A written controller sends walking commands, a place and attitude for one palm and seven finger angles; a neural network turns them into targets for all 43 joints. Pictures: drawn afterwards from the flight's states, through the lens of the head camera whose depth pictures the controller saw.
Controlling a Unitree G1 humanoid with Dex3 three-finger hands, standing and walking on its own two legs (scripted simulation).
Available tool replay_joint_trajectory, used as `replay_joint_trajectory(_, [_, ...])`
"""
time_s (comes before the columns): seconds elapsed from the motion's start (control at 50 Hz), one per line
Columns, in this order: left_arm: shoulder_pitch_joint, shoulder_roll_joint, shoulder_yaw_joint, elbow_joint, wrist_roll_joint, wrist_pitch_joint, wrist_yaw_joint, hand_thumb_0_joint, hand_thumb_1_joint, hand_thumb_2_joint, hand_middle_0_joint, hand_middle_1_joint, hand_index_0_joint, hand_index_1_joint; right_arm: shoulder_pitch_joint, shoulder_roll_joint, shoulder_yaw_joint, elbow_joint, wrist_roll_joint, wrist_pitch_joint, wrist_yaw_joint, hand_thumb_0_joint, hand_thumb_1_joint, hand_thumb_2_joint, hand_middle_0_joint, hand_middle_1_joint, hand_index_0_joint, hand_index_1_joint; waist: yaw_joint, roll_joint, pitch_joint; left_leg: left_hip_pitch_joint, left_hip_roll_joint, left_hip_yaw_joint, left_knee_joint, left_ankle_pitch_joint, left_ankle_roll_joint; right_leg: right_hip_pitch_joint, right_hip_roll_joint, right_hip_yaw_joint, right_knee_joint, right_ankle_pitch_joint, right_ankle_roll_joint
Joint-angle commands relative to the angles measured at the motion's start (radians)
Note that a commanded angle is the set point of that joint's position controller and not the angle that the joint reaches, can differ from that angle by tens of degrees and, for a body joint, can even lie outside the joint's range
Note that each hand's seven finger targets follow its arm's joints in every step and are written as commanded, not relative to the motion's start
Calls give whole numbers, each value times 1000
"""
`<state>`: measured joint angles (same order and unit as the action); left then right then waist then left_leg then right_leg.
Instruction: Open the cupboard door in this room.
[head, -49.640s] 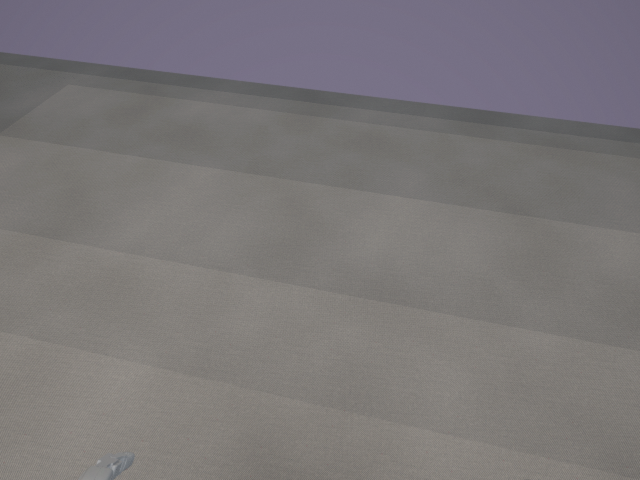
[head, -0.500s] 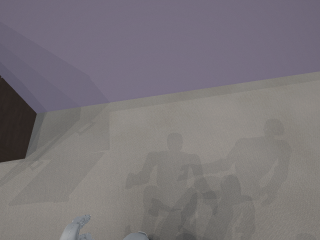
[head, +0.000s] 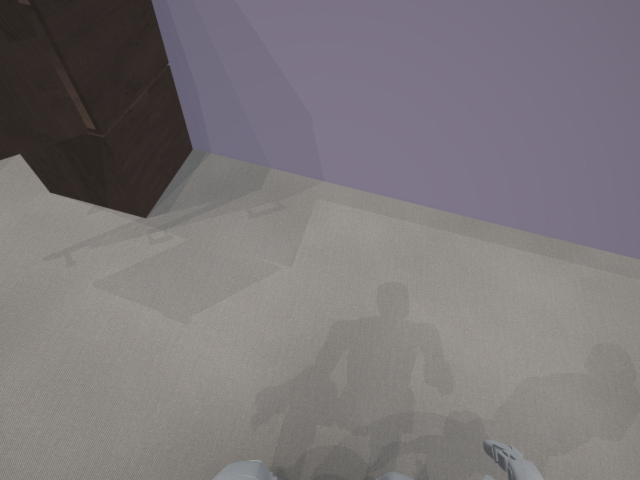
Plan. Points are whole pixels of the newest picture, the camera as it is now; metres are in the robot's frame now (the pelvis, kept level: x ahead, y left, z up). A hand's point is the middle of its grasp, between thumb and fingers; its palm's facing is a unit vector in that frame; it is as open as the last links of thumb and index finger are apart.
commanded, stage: turn to face it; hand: left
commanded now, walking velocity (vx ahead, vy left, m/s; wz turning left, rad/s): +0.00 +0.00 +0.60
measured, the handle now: out of the picture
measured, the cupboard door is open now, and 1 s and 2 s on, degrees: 49 49 49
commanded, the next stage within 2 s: take the last steps up to it in 0.94 s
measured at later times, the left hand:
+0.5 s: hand out of the picture +0.10 +0.17 -0.13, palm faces +0.22 -0.93 -0.29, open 7.4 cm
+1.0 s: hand out of the picture -0.10 +0.13 -0.17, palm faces +0.59 -0.77 -0.24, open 7.4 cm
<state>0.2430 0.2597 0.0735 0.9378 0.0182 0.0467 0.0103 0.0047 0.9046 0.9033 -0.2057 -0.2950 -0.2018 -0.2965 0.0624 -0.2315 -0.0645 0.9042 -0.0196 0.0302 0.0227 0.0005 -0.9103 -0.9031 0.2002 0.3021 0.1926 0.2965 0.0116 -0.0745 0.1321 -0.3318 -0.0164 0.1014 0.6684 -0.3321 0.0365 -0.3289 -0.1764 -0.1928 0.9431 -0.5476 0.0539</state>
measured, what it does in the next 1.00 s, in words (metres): steps on the spot, turning left: right foot, then left foot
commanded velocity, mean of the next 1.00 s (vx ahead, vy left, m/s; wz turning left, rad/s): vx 0.00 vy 0.00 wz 0.49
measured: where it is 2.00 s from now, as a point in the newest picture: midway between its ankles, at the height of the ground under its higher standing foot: outside the picture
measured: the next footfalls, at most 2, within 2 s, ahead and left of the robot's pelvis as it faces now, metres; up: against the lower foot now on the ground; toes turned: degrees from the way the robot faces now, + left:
right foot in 0.44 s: +0.07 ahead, -0.14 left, +0.00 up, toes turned +12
left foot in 0.94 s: -0.01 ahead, +0.06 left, +0.00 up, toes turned +38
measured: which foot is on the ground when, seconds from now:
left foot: down 0.00-0.44, up 0.46-0.92, down 0.94-1.00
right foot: up 0.00-0.42, down 0.44-0.94, up 0.96-1.00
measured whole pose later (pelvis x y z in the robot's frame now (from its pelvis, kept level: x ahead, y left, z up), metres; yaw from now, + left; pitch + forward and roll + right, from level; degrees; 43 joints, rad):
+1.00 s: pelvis +0.02 -0.04 +0.00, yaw +34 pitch +0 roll +1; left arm 0.28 0.24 0.07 0.99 0.02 0.04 0.02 0.00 0.90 0.90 -0.20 -0.29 -0.20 -0.30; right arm 0.05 -0.21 -0.05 0.93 -0.02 0.02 0.01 0.00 -0.91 -0.90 0.20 0.30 0.19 0.30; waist 0.03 -0.07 0.12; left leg -0.29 -0.01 0.10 0.62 -0.34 0.04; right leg -0.31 -0.16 -0.20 0.86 -0.53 0.04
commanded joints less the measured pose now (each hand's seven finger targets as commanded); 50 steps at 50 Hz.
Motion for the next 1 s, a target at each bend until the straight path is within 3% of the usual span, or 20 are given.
replay_joint_trajectory(0.0, [-125, 76, 18, -134, 2, -18, 11, 0, 900, 900, -200, -300, -200, -300, 160, -226, -56, -29, -2, -7, -39, 0, -900, -900, 200, 300, 200, 300, -81, 281, -202, 258, 328, -395, -295, 608, 154, -280, 30, 197, 277, 30, 32])
replay_joint_trajectory(0.04, [-82, 76, 21, -101, 6, -13, -1, 0, 900, 900, -200, -300, -200, -300, 104, -200, -43, -49, 0, -15, -41, 0, -900, -900, 200, 300, 200, 300, -39, 209, -177, 206, 259, -329, -324, 513, 108, -258, 46, 202, 281, 149, 41])
replay_joint_trajectory(0.1, [-43, 70, 19, -85, 6, -14, -1, 0, 900, 900, -200, -300, -200, -300, 110, -188, -37, -48, 2, -24, -39, 0, -900, -900, 200, 300, 200, 300, -18, 166, -195, 224, 233, -306, -322, 541, 111, -246, 62, 200, 237, 195, 54])
replay_joint_trajectory(0.26, [-148, 51, 10, -136, -1, -23, 3, 0, 900, 900, -200, -300, -200, -300, 176, -181, -47, -27, -6, -17, -35, 0, -900, -900, 200, 300, 200, 300, -48, 231, -191, 222, 221, -402, -294, 524, 134, -195, 108, 198, 2, 141, 57])
replay_joint_trajectory(0.34, [-117, 50, 7, -140, -10, -32, 9, 0, 900, 900, -200, -300, -200, -300, 140, -187, -55, -40, -7, -7, -35, 0, -900, -900, 200, 300, 200, 300, -31, 255, -200, 137, 203, -458, -240, 551, 121, -23, 162, 176, -224, 135, 37])
replay_joint_trajectory(0.38, [-36, 55, 15, -120, -14, -43, 12, 0, 900, 900, -200, -300, -200, -300, 101, -176, -58, -49, 1, -4, -36, 0, -900, -900, 200, 300, 200, 300, 14, 229, -222, 40, 162, -454, -182, 468, 80, 158, 165, 171, -439, 296, 27])
replay_joint_trajectory(0.4, [8, 93, 22, -110, -9, -54, 17, 0, 900, 900, -200, -300, -200, -300, 105, -141, -55, -52, 10, -6, -31, 0, -900, -900, 200, 300, 200, 300, 33, 113, -245, -67, 103, -412, -115, 301, 27, 317, 95, 226, -575, 392, 13])
replay_joint_trajectory(0.42, [24, 185, 42, -105, 6, -61, 27, 0, 900, 900, -200, -300, -200, -300, 134, -73, -47, -61, 20, -8, -26, 0, -900, -900, 200, 300, 200, 300, 37, -179, -264, -269, -40, -235, 104, -94, -54, 469, -180, 487, -642, 468, -78])
replay_joint_trajectory(0.44, [21, 216, 39, -111, 7, -55, 29, 0, 900, 900, -200, -300, -200, -300, 125, -97, -56, -68, 12, -1, -25, 0, -900, -900, 200, 300, 200, 300, 39, -220, -235, -269, -65, -168, 356, -313, -78, 332, -349, 570, -647, 589, -181])
replay_joint_trajectory(0.46, [-20, 161, 22, -123, 0, -53, 32, 0, 900, 900, -200, -300, -200, -300, 120, -109, -54, -51, 2, 11, -20, 0, -900, -900, 200, 300, 200, 300, 13, -106, -178, -260, -19, -205, 502, -253, -72, 238, -295, 474, -639, 568, -203])
replay_joint_trajectory(0.48, [-82, 108, 11, -128, -2, -59, 33, 0, 900, 900, -200, -300, -200, -300, 138, -105, -56, -20, -1, 23, -16, 0, -900, -900, 200, 300, 200, 300, -23, -169, -134, -276, 8, -207, 568, -190, -81, 191, -226, 416, -648, 562, -167])
replay_joint_trajectory(0.5, [-113, 86, 2, -135, -7, -56, 29, 0, 900, 900, -200, -300, -200, -300, 143, -98, -57, -1, -2, 32, -10, 0, -900, -900, 200, 300, 200, 300, -42, -119, -106, -267, 20, -177, 611, -108, -95, 174, -163, 321, -630, 586, -139])
replay_joint_trajectory(0.56, [-92, 61, -3, -135, -7, -66, 27, 0, 900, 900, -200, -300, -200, -300, 152, -69, -45, 15, 3, 37, 2, 0, -900, -900, 200, 300, 200, 300, -50, -118, -126, -262, 33, -136, 592, -15, -112, 220, -110, 159, -600, 740, -97])
replay_joint_trajectory(0.78, [84, 110, 21, -58, 11, -66, 25, 0, 900, 900, -200, -300, -200, -300, -1, -31, -9, -11, 8, 24, -2, 0, -900, -900, 200, 300, 200, 300, 34, -107, -145, -166, 44, -30, 179, -134, -91, 347, -202, 91, -516, 944, -158])
replay_joint_trajectory(0.86, [69, 134, 26, -35, 10, -66, 18, 0, 900, 900, -200, -300, -200, -300, 47, -38, -4, -3, 11, 8, -6, 0, -900, -900, 200, 300, 200, 300, 3, -125, -179, 14, 7, 15, -52, -48, -61, 295, -192, 57, -432, 949, -134])
replay_joint_trajectory(0.9, [33, 120, 25, -43, -7, -63, 11, 0, 900, 900, -200, -300, -200, -300, 146, -105, -20, 22, 2, -8, -11, 0, -900, -900, 200, 300, 200, 300, -68, -14, -237, 287, 65, -32, -250, 259, -22, 126, -135, -15, -236, 788, -56])
replay_joint_trajectory(0.92, [22, 54, 9, -73, -15, -56, 4, 0, 900, 900, -200, -300, -200, -300, 204, -214, -45, 29, -7, -17, -18, 0, -900, -900, 200, 300, 200, 300, -99, 302, -270, 445, 321, -381, -267, 626, 104, -140, 14, -40, -23, 181, 14])
replay_joint_trajectory(0.94, [-45, 29, -11, -97, -12, -44, 11, 0, 900, 900, -200, -300, -200, -300, 231, -247, -49, 39, 0, -5, -30, 0, -900, -900, 200, 300, 200, 300, -109, 324, -264, 388, 422, -430, -274, 861, 192, -178, 48, 93, 95, -113, 14])
replay_joint_trajectory(0.96, [-39, 46, -3, -96, -6, -31, 16, 0, 900, 900, -200, -300, -200, -300, 200, -230, -40, 30, -2, -2, -36, 0, -900, -900, 200, 300, 200, 300, -87, 238, -233, 332, 425, -354, -272, 806, 210, -173, 35, 153, 140, -99, 4])
replay_joint_trajectory(0.98, [-49, 40, 0, -69, -2, -22, 17, 0, 900, 900, -200, -300, -200, -300, 155, -195, -29, 23, -2, -11, -47, 0, -900, -900, 200, 300, 200, 300, -75, 301, -208, 266, 361, -335, -295, 759, 178, -168, 38, 178, 154, -41, 13])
